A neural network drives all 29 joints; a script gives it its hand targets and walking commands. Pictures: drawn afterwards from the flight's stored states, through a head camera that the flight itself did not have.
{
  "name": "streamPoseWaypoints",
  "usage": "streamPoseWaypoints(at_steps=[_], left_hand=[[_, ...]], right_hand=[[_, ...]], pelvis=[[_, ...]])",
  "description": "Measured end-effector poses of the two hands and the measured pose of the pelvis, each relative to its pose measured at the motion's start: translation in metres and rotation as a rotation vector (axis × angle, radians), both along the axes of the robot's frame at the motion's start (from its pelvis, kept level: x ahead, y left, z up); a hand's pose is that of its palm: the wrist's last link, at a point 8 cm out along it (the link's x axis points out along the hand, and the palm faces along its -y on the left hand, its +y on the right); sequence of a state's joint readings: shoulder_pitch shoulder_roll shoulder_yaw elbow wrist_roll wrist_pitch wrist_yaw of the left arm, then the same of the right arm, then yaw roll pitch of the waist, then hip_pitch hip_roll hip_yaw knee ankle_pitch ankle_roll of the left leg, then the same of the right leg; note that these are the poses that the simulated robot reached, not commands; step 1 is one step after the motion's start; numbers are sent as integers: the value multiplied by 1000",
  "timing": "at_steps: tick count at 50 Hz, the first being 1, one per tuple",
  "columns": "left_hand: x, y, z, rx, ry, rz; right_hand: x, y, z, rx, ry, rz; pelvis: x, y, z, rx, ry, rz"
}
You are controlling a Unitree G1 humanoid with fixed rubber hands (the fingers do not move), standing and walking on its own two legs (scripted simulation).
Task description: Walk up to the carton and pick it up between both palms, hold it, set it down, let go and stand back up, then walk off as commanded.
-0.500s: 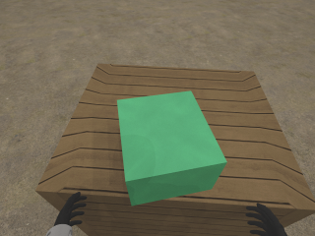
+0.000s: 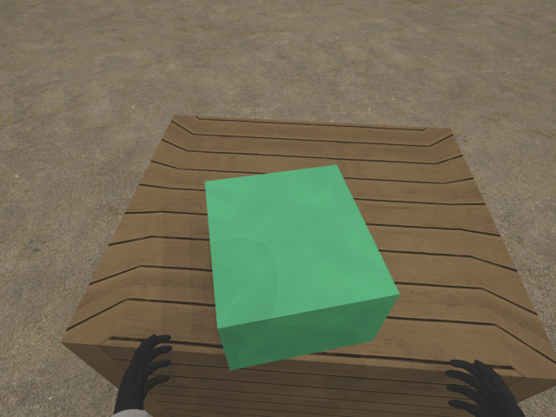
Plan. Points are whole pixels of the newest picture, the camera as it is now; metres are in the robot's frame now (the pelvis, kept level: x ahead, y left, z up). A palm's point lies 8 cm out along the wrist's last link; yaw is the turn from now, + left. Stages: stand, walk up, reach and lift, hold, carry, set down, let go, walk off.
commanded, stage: reach and lift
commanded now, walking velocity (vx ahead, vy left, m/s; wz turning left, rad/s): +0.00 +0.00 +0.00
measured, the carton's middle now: (287, 259) +0.38 +0.03 -0.02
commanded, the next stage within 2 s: none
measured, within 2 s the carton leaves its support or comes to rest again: neither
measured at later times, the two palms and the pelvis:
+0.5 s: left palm (153, 372) +0.17 +0.19 +0.02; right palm (511, 393) +0.19 -0.27 +0.00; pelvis +0.00 +0.00 +0.00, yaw +0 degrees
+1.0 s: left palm (155, 328) +0.22 +0.20 +0.04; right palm (490, 330) +0.26 -0.26 +0.02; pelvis +0.01 +0.00 +0.00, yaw +0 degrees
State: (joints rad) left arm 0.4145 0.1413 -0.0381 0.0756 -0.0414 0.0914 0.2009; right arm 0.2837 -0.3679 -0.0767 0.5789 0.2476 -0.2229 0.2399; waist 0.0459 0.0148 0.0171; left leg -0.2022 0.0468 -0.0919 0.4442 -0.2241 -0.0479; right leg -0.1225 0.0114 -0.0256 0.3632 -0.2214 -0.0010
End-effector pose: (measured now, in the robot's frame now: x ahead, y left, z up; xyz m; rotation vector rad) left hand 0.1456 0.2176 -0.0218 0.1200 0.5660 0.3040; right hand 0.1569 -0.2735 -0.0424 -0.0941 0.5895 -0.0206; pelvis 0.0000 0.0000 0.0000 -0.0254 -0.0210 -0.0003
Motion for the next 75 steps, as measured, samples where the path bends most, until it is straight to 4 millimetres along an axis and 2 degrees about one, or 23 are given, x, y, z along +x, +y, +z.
streamPoseWaypoints(at_steps=[9, 23, 30, 39, 45, 50, 54, 59, 64, 75], left_hand=[[7, -11, 20, -17, -122, 20], [21, -27, 45, -34, -253, 31], [33, -34, 50, -53, -279, 28], [62, -30, 63, -42, -303, 24], [69, -26, 63, -37, -267, 35], [73, -22, 63, -37, -247, 41], [79, -19, 72, -31, -277, 47], [90, -19, 88, -24, -331, 42], [100, -20, 91, -32, -308, 30], [117, -9, 106, -33, -296, 67]], right_hand=[[18, -5, 26, 4, -137, 26], [28, 2, 35, 54, -203, 72], [39, 2, 41, 56, -219, 87], [72, 11, 54, 68, -254, 98], [95, 15, 63, 71, -278, 101], [103, 16, 63, 68, -265, 97], [109, 17, 67, 70, -273, 97], [119, 21, 76, 79, -302, 104], [133, 25, 85, 84, -311, 108], [177, 38, 115, 84, -335, 141]], pelvis=[[-2, -1, 0, 1, -4, 0], [-1, -3, -1, 3, -3, 0], [-2, -4, -1, 3, -4, -1], [0, -4, -1, 3, -2, -1], [3, -5, 0, 4, 5, -1], [6, -5, 0, 4, 11, -2], [6, -5, 0, 4, 13, -2], [5, -6, 0, 3, 11, -2], [3, -6, 1, 3, 13, -3], [2, -7, 1, 3, 12, -3]])
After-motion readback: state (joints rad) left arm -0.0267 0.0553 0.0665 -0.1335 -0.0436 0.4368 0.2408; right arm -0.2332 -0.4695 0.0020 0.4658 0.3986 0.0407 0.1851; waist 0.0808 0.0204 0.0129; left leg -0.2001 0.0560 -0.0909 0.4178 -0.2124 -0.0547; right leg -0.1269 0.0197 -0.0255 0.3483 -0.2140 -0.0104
